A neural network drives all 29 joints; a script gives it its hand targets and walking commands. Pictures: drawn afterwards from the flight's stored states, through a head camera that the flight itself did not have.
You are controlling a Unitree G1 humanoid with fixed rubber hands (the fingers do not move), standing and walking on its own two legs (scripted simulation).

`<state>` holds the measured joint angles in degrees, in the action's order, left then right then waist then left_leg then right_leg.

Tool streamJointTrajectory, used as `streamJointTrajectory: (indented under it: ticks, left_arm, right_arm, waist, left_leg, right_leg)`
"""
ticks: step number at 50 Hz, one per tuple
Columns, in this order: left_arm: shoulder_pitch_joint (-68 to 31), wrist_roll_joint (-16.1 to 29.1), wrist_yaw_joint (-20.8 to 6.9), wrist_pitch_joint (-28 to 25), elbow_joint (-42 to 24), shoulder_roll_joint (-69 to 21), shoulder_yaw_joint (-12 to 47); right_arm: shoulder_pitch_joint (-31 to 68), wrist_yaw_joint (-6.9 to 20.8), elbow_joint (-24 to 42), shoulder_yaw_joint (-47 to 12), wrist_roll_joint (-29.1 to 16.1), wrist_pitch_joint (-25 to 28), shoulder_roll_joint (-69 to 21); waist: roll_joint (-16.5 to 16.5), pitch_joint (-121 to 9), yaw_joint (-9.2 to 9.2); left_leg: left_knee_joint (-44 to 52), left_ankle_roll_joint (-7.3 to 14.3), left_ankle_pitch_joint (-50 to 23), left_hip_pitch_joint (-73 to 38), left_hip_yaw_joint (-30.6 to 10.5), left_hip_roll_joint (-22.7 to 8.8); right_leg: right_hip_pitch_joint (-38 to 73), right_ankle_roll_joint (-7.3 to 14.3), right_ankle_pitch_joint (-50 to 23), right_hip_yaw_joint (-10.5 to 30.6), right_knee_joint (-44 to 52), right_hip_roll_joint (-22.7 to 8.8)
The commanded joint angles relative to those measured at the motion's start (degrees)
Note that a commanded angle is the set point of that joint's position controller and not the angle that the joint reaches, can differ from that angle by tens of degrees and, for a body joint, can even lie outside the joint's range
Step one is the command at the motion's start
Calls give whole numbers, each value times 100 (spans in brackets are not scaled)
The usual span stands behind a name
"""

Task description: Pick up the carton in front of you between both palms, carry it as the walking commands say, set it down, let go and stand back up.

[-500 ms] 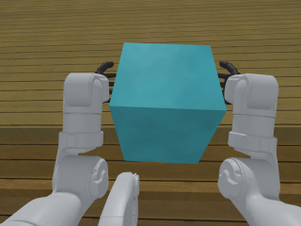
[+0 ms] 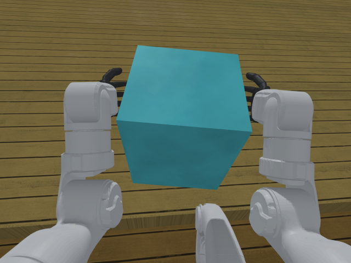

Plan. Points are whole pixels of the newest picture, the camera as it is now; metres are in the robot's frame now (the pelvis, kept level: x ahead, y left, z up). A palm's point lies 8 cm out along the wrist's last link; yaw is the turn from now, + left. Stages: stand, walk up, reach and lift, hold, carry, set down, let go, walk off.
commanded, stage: carry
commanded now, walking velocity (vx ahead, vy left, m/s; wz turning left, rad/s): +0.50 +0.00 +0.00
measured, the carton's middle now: (181, 124) +0.39 -0.01 +0.12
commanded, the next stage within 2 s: none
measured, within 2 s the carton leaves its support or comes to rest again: neither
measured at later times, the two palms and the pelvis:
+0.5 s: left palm out of the picture +0.67 +0.15 +0.34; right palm out of the picture +0.70 -0.15 +0.33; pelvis +0.30 -0.02 +0.14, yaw +1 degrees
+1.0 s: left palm out of the picture +1.00 +0.18 +0.45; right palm out of the picture +0.97 -0.12 +0.46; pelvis +0.60 +0.05 +0.27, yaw -1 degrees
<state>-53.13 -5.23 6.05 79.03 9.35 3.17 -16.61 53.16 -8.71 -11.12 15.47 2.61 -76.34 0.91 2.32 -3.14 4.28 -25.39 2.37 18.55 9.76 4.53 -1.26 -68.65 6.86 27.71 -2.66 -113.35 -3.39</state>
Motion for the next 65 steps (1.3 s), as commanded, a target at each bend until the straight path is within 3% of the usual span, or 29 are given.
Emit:
streamJointTrajectory:
  ticks: [1,3,4,6,7,8,9,10,11,13,15,18,21,25,28,32,33,34,35,36,39,43,53,59,60,61,62,63,65]
  left_arm:
    - [-4226,2312,-874,-58,88,-5857,3107]
    - [-4421,2481,-852,-38,207,-6038,3117]
    - [-4431,2571,-844,-35,306,-6135,3105]
    - [-4381,2722,-878,-96,439,-6374,3021]
    - [-4445,2822,-923,-141,397,-6596,3040]
    - [-4751,2940,-982,-220,197,-6771,3103]
    - [-4751,3126,-1066,-289,146,-6997,3187]
    - [-4867,3208,-1136,-423,-7,-7035,3269]
    - [-5028,3329,-1200,-481,-196,-7201,3258]
    - [-5586,3539,-1279,-594,-883,-7359,3400]
    - [-5623,3652,-1290,-597,-1097,-7419,3485]
    - [-5100,3401,-1239,-493,-971,-7170,3455]
    - [-4583,3079,-1184,-338,-779,-6733,3309]
    - [-4536,2894,-1249,-169,-468,-6203,3117]
    - [-4578,2796,-1309,-59,-155,-6073,2837]
    - [-4118,2372,-1289,15,498,-5877,2359]
    - [-4011,2215,-1285,-23,579,-5890,2275]
    - [-3965,2086,-1275,-97,660,-5841,2157]
    - [-3743,1907,-1262,-160,736,-5945,2054]
    - [-3931,1826,-1202,-224,598,-5869,2062]
    - [-4312,1780,-1054,-311,-30,-5993,2253]
    - [-4066,1938,-926,-276,-358,-6020,2716]
    - [-4063,2394,-985,-74,-55,-6043,3159]
    - [-3990,2449,-1141,-91,807,-6156,2694]
    - [-3948,2432,-1170,-130,956,-6155,2593]
    - [-3855,2404,-1196,-178,1056,-6110,2429]
    - [-3954,2267,-1189,-229,1121,-5966,2325]
    - [-3865,2314,-1211,-273,1078,-6095,2323]
    - [-4113,2485,-1270,-380,583,-6497,2449]
  right_arm:
    - [4229,1577,186,-2675,-2478,-181,-5743]
    - [4291,1576,-13,-2445,-2311,-242,-5596]
    - [4047,1572,-269,-2257,-2222,-281,-5567]
    - [4007,1571,-457,-2105,-2058,-263,-5600]
    - [4026,1565,-532,-2108,-1966,-240,-5660]
    - [4002,1542,-488,-2019,-1849,-189,-5664]
    - [3854,1522,-461,-1923,-1664,-109,-5646]
    - [3605,1506,-537,-1811,-1578,-76,-5677]
    - [3773,1468,-437,-1807,-1502,-24,-5597]
    - [4138,1402,-12,-1931,-1501,2,-5737]
    - [4256,1302,299,-2116,-1551,19,-5677]
    - [3898,1227,400,-2456,-1630,13,-5675]
    - [3803,1220,320,-2723,-1784,-68,-5655]
    - [3892,1176,15,-2798,-1842,-185,-5524]
    - [4234,1113,-138,-2856,-2015,-243,-5637]
    - [4134,1125,-568,-2694,-2337,-231,-6050]
    - [4223,1176,-570,-2701,-2424,-177,-6255]
    - [4314,1257,-507,-2692,-2531,-103,-6369]
    - [4563,1320,-425,-2809,-2662,-6,-6554]
    - [4688,1426,-226,-2845,-2848,57,-6772]
    - [5427,1577,725,-3202,-3187,250,-7179]
    - [4829,1469,923,-3224,-3051,214,-6886]
    - [3888,1455,228,-2853,-2298,-176,-5842]
    - [3767,1432,-495,-2472,-2069,-165,-5764]
    - [3732,1432,-596,-2404,-2054,-143,-5791]
    - [3774,1438,-650,-2358,-2024,-119,-5762]
    - [3928,1446,-761,-2340,-2055,-111,-5983]
    - [4013,1437,-706,-2378,-2082,-83,-6050]
    - [4155,1417,-527,-2504,-2152,32,-6404]
  waist:
    - [-836,-1084,-290]
    - [-1382,-1209,-370]
    - [-1674,-1610,-519]
    - [-2156,-2587,-1154]
    - [-1828,-2968,-1474]
    - [-1147,-3485,-1571]
    - [-222,-3535,-1194]
    - [1259,-4235,-1220]
    - [714,-4404,-1097]
    - [15,-3329,-931]
    - [41,-2807,-826]
    - [-241,-2569,-869]
    - [271,-2361,-1263]
    - [71,-1474,-977]
    - [863,-1329,-606]
    - [1744,-2608,194]
    - [1575,-3034,508]
    - [614,-3407,437]
    - [-1836,-3827,189]
    - [-1510,-3959,78]
    - [-815,-2880,-196]
    - [-382,-2630,31]
    - [-1133,-2159,-28]
    - [-1036,-2044,-402]
    - [-853,-2424,-503]
    - [-194,-2744,-645]
    - [1191,-2801,-534]
    - [1421,-2700,-678]
    - [331,-2483,-635]
  left_leg:
    - [1979,915,-694,-753,-977,-1063]
    - [2367,877,-2827,418,254,-604]
    - [1917,916,-5638,408,511,-617]
    - [291,733,-9772,-799,698,-899]
    - [-1229,501,-9900,-1338,785,-819]
    - [-2889,216,-8687,-998,578,-508]
    - [-4563,-163,-3039,1020,-28,-45]
    - [-7558,-350,-791,2242,-982,955]
    - [-8516,-45,-720,2755,-1607,751]
    - [-8278,316,-599,3799,-1358,374]
    - [-7969,511,-521,4140,-1298,77]
    - [-7183,466,182,4682,-812,-80]
    - [-9381,591,1243,6926,-629,-112]
    - [-8345,468,1098,7395,-162,-533]
    - [-5534,448,319,3941,639,-485]
    - [-3474,648,-144,1920,1452,623]
    - [-2329,609,57,1014,997,827]
    - [-1024,808,550,-327,-1461,-129]
    - [250,1580,-403,-1324,-4771,-1423]
    - [-12,1751,-556,-1270,-4760,-1436]
    - [-580,1201,-794,-606,-3129,-1209]
    - [-307,1117,-1199,-1496,-2651,-1370]
    - [438,911,-2671,-1254,-725,-976]
    - [-894,251,-4670,-1122,62,-750]
    - [-1623,49,-4172,-593,230,-645]
    - [-2794,-156,-2355,349,347,-519]
    - [-4037,-320,131,2207,197,294]
    - [-4859,-216,1020,3188,-316,369]
    - [-4884,-44,559,3421,-595,-69]
  right_leg:
    - [-239,-98,-326,-500,1703,-322]
    - [2042,-9,-674,-1040,3480,-98]
    - [3062,119,-1448,-1334,3954,280]
    - [3999,264,-1484,-1723,4702,788]
    - [4613,147,-1568,-1686,5957,1087]
    - [5892,38,-2273,-1049,7334,1116]
    - [7265,639,-4037,1879,8258,-307]
    - [7929,1882,-5908,4405,8640,-1463]
    - [7994,1813,-5127,4100,8238,-1357]
    - [7365,1115,-2267,3471,8290,-1069]
    - [7010,823,-1122,2891,8636,-1049]
    - [7269,867,-1541,2385,8951,-1263]
    - [8510,1221,-2723,2559,9131,-1725]
    - [7835,514,-950,1522,9965,-1142]
    - [5465,508,-2818,-67,11179,-546]
    - [7119,117,-10065,-792,8655,-818]
    - [7169,-76,-9901,-817,7057,-715]
    - [5692,-451,-7080,-313,5255,-237]
    - [3891,-733,-1621,276,3023,778]
    - [3373,-496,-1424,1364,1448,767]
    - [2250,-99,-1182,1029,1088,246]
    - [1590,-201,-251,601,2400,239]
    - [2581,-394,-2084,-311,6738,125]
    - [4808,-218,-2661,-900,8724,650]
    - [5997,-213,-2544,-752,8787,520]
    - [7018,-92,-2392,760,8751,-567]
    - [8110,706,-2721,3303,9130,-1818]
    - [8247,1062,-2402,3801,9393,-1893]
    - [7725,732,-2412,2778,9334,-1542]
